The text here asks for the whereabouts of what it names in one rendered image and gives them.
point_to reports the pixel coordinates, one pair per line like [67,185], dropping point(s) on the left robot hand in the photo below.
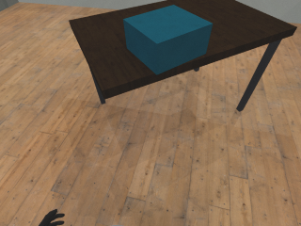
[52,215]

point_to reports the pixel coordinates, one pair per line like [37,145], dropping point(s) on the carton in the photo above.
[167,37]

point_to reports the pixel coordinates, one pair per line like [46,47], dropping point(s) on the table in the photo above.
[237,28]

